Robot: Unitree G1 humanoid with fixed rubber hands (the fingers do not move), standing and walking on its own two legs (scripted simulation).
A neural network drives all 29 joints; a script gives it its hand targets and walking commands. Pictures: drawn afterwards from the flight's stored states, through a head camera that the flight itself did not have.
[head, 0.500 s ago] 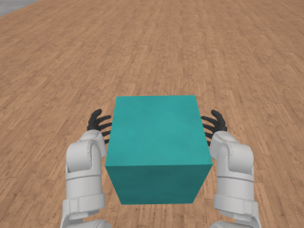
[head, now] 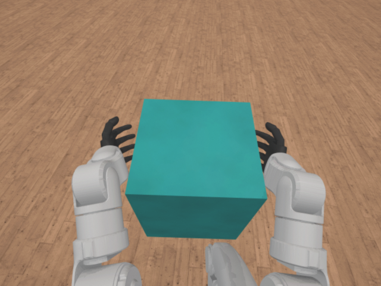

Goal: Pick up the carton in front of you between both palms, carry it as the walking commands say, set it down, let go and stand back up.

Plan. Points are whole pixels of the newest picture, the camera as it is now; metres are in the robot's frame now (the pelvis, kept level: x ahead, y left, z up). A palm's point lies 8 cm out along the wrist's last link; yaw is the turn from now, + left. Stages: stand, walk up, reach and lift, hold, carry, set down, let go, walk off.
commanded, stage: carry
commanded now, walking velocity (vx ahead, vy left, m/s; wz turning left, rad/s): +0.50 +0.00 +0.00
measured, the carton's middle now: (194, 175) +0.34 -0.02 +0.07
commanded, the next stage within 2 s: none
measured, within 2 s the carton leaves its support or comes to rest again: neither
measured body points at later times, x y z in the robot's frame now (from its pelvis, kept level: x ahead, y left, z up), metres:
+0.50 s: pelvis +0.30 -0.03 +0.12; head +0.33 -0.03 +0.57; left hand +0.66 +0.14 +0.27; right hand +0.67 -0.17 +0.26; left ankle +0.42 +0.10 -0.53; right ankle +0.27 -0.10 -0.61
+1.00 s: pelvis +0.62 +0.01 +0.14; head +0.66 +0.03 +0.59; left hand +0.97 +0.16 +0.21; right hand +0.95 -0.15 +0.22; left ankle +0.58 +0.07 -0.61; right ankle +0.71 -0.15 -0.55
